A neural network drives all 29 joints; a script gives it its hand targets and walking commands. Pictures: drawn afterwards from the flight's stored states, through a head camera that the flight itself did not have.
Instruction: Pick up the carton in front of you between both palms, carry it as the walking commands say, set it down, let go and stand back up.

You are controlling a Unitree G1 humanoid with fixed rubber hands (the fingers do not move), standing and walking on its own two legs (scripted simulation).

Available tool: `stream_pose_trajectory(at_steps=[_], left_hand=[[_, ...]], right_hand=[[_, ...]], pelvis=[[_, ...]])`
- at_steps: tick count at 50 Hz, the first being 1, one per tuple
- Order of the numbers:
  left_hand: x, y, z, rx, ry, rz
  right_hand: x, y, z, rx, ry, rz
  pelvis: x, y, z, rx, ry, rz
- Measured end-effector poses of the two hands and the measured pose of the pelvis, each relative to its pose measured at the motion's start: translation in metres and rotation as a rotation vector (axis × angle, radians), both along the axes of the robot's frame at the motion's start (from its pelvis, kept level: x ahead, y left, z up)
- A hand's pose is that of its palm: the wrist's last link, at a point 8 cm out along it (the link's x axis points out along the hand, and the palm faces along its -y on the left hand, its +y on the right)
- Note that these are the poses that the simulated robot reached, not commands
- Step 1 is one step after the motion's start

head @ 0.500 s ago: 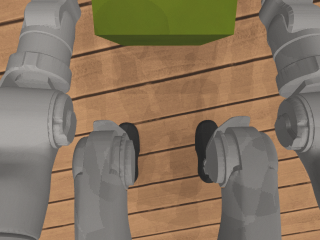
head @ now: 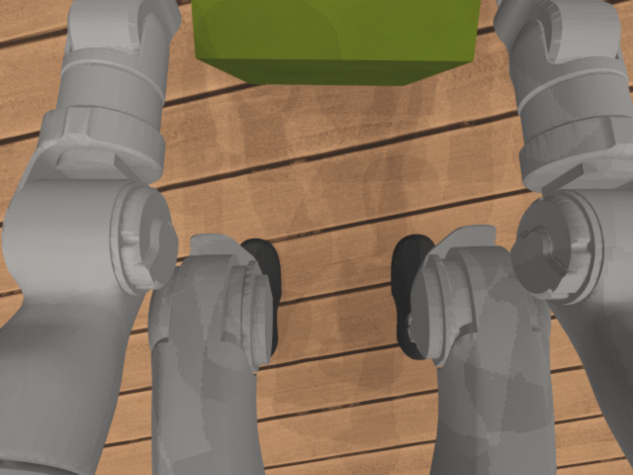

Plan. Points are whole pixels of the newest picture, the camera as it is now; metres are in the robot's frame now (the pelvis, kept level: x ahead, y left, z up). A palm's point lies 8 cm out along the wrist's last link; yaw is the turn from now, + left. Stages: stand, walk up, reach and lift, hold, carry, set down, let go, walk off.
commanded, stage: reach and lift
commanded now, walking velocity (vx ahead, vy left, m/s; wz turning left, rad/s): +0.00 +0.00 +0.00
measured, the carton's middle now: out of the picture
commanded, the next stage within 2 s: none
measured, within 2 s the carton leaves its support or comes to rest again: leaves its support in 0.12 s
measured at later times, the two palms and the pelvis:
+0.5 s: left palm out of the picture +0.51 +0.15 +0.02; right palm out of the picture +0.51 -0.15 +0.02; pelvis -0.01 +0.00 +0.09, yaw +1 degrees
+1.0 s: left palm out of the picture +0.47 +0.15 +0.16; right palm out of the picture +0.47 -0.15 +0.16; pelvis +0.02 +0.00 +0.20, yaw +1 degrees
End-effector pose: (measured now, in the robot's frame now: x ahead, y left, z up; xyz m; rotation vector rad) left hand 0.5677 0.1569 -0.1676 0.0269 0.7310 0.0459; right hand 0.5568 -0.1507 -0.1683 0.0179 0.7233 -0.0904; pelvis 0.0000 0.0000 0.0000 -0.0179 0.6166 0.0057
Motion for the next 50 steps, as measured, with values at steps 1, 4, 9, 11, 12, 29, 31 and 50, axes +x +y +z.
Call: stream_pose_trajectory(at_steps=[1,4,9,11,12,29,31,50], left_hand=[[0.0,0.0,0.0,-0.003,0.001,0.003],[-0.002,-0.003,0.001,0.002,0.005,0.006],[-0.009,-0.009,0.025,0.014,-0.015,0.04],[-0.013,-0.008,0.045,0.009,-0.037,0.048],[-0.015,-0.008,0.058,0.007,-0.047,0.053],[-0.06,-0.006,0.206,0.008,-0.029,0.073],[-0.062,-0.006,0.214,0.007,-0.034,0.074],[-0.093,-0.005,0.325,-0.008,-0.033,0.094]], right_hand=[[0.001,0.0,0.001,-0.002,0.004,0.003],[0.001,-0.001,0.005,-0.015,0.011,-0.007],[-0.005,0.0,0.031,-0.04,-0.009,-0.058],[-0.009,0.0,0.051,-0.033,-0.032,-0.06],[-0.011,0.001,0.063,-0.028,-0.042,-0.061],[-0.055,0.003,0.206,-0.022,-0.026,-0.057],[-0.056,0.002,0.215,-0.021,-0.03,-0.058],[-0.084,0.003,0.327,-0.016,-0.029,-0.056]], pelvis=[[0.001,0.0,-0.001,0.001,0.003,0.0],[0.005,0.0,-0.001,0.002,0.019,-0.002],[0.007,0.0,0.006,0.001,0.055,-0.001],[0.006,-0.001,0.012,0.001,0.063,-0.002],[0.006,-0.001,0.016,0.001,0.072,-0.003],[-0.015,-0.004,0.103,0.005,0.144,0.005],[-0.016,-0.004,0.109,0.006,0.147,0.005],[0.018,-0.002,0.201,0.007,0.071,0.007]])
